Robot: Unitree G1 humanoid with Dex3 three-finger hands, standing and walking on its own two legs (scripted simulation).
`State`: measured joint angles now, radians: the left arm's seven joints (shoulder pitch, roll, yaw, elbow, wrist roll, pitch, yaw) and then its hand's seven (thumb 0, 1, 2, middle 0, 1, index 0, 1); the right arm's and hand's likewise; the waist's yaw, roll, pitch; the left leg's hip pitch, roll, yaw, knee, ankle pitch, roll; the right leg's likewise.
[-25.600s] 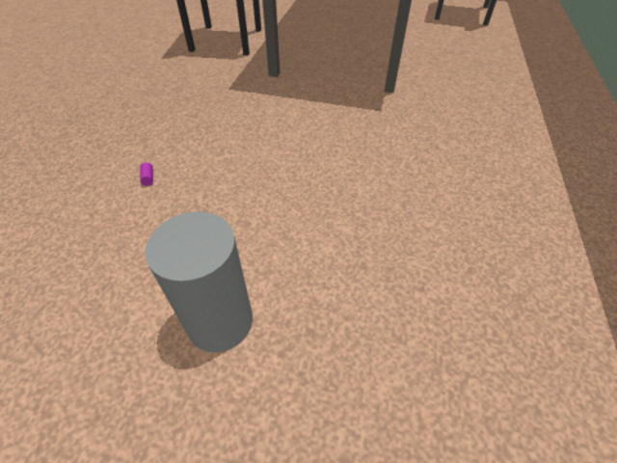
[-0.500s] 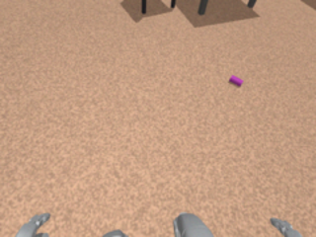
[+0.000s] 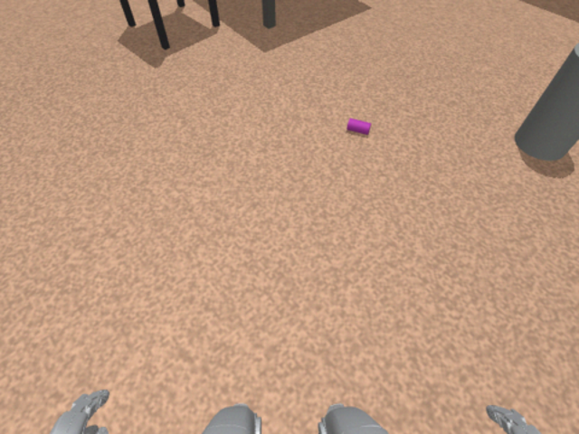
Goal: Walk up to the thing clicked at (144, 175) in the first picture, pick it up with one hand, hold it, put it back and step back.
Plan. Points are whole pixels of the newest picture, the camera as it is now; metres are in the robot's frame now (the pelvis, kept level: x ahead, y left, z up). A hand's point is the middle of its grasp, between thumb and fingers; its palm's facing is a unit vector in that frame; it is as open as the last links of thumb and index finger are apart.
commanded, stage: walk up
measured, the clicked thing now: (358, 126) +1.50 -0.34 -0.71
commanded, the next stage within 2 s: stand in 1.46 s
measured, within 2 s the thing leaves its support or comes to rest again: neither
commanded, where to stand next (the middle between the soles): +0.05 -0.03 m, yaw -21 degrees
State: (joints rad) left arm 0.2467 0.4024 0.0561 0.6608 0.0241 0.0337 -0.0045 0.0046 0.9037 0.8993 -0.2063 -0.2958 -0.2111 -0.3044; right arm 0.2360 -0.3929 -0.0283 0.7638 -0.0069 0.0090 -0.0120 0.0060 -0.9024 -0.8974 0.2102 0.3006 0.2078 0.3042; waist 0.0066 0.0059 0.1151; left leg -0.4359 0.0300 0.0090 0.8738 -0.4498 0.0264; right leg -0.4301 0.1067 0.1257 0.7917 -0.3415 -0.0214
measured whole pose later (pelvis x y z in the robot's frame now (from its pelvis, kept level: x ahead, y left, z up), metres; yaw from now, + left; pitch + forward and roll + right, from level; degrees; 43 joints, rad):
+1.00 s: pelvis -0.02 +0.00 +0.01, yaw -21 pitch -2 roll +0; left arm 0.19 0.38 0.02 0.95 0.01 -0.03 0.02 0.00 0.91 0.90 -0.21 -0.30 -0.21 -0.30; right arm 0.19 -0.40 -0.03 0.95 -0.02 0.01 0.01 0.01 -0.90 -0.90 0.21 0.30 0.21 0.30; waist -0.02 0.01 0.08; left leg -0.33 0.06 0.05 0.75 -0.38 -0.02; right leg -0.36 0.03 0.10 0.75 -0.35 0.01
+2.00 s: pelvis -0.02 +0.00 +0.04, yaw -21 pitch -3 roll +0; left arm 0.08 0.35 0.00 1.15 0.01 -0.01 -0.01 0.00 0.91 0.90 -0.20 -0.30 -0.21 -0.30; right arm 0.08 -0.35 -0.02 1.14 -0.02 0.00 0.02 0.00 -0.90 -0.90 0.21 0.30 0.21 0.30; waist -0.02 0.00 0.06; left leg -0.12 0.04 0.07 0.35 -0.18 -0.02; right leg -0.16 0.00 0.11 0.37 -0.15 0.03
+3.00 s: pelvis -0.01 +0.00 +0.04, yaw -20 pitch -3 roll +0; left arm 0.11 0.35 0.00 1.13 0.01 -0.01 -0.01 0.00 0.91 0.90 -0.20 -0.30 -0.21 -0.30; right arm 0.10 -0.35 -0.01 1.13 -0.01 0.00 0.02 0.00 -0.90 -0.90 0.21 0.30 0.21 0.30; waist -0.01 0.00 0.06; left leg -0.10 0.03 0.06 0.34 -0.19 -0.01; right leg -0.14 -0.01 0.09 0.35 -0.17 0.04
